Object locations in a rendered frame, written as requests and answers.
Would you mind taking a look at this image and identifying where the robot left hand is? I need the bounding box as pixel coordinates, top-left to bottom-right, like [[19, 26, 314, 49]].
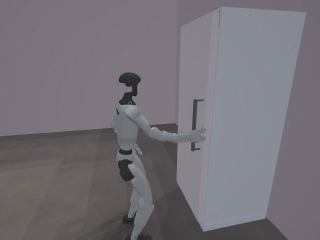
[[132, 144, 143, 156]]

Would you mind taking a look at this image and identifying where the robot right hand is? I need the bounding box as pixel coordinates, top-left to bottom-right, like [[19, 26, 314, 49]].
[[180, 127, 206, 143]]

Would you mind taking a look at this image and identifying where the right robot shin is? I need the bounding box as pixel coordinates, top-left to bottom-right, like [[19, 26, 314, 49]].
[[131, 202, 154, 240]]

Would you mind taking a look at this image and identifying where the handle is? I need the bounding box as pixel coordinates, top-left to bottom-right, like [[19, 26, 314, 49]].
[[191, 99, 204, 152]]

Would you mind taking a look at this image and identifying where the right robot upper arm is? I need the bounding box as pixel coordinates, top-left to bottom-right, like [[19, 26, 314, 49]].
[[124, 105, 159, 139]]

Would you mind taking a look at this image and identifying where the fridge door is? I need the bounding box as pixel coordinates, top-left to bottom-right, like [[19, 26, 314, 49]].
[[176, 11, 220, 222]]

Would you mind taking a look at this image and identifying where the right robot thigh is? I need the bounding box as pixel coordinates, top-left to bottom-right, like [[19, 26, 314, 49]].
[[119, 161, 153, 209]]

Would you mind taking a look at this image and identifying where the left robot upper arm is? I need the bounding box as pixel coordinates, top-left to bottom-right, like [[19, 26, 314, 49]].
[[110, 99, 121, 130]]

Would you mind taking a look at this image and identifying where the right robot forearm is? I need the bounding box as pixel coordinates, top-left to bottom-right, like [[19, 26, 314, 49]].
[[151, 129, 189, 143]]

